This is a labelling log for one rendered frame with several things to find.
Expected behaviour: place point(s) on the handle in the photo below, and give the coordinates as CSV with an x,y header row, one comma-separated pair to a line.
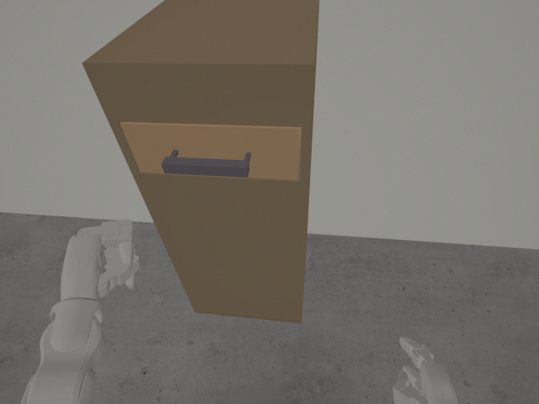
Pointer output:
x,y
205,166

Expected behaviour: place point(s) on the left robot forearm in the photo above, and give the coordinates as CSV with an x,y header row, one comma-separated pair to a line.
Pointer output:
x,y
70,347

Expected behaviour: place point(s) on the cabinet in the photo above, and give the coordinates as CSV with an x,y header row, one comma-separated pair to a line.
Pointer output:
x,y
237,244

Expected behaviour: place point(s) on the right robot hand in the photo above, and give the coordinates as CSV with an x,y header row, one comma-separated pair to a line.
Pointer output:
x,y
431,385

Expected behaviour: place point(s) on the drawer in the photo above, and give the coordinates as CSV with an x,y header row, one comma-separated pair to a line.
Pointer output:
x,y
275,150

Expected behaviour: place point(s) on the left robot hand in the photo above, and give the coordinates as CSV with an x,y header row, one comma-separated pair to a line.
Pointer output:
x,y
85,259

